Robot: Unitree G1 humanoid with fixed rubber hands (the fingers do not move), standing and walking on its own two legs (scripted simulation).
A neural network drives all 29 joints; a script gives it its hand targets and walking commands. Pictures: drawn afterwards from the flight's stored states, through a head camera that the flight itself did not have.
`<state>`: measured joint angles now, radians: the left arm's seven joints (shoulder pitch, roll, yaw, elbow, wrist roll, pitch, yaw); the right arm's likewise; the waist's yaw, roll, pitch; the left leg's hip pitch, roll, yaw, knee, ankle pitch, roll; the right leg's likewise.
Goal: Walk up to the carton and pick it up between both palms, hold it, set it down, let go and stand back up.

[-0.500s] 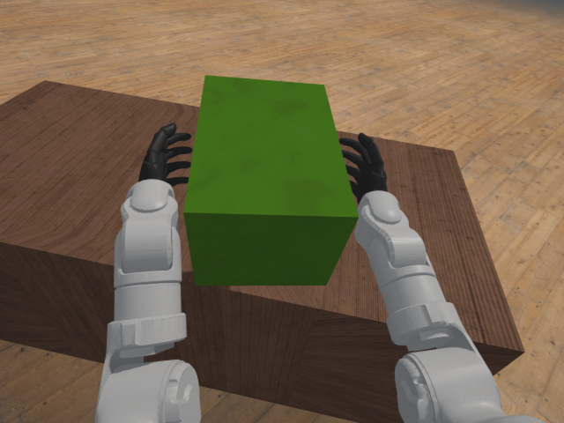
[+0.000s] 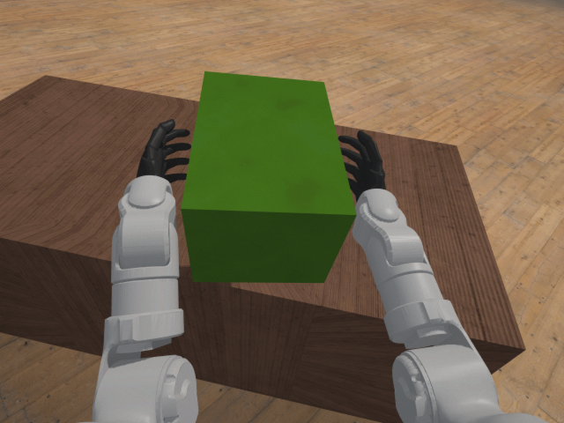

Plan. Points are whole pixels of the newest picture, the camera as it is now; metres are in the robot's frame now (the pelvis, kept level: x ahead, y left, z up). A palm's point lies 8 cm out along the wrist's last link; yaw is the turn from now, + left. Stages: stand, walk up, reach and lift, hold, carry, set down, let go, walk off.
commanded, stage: hold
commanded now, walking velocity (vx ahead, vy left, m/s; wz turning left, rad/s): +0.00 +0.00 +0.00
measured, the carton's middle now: (263, 175) +0.43 +0.01 +0.13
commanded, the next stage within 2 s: none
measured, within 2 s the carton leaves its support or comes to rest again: neither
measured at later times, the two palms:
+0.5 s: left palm (150, 181) +0.36 +0.16 +0.18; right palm (364, 187) +0.36 -0.13 +0.17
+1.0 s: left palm (151, 182) +0.36 +0.15 +0.18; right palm (365, 189) +0.36 -0.14 +0.17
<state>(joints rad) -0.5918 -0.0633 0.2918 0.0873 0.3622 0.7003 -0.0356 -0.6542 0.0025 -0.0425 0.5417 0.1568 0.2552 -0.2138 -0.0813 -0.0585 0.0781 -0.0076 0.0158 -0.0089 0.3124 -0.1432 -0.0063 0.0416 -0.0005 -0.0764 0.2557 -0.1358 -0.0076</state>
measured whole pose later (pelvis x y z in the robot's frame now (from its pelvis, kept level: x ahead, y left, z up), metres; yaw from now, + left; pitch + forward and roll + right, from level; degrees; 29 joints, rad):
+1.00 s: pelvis +0.00 +0.00 +0.00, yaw +0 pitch -10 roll -1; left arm -0.57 -0.08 0.30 0.04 0.37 0.72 -0.04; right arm -0.64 0.00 -0.02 0.51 0.16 0.26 -0.22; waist -0.08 -0.06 0.10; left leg 0.02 0.01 -0.01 0.31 -0.15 0.00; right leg 0.07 0.00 -0.08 0.25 -0.14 -0.01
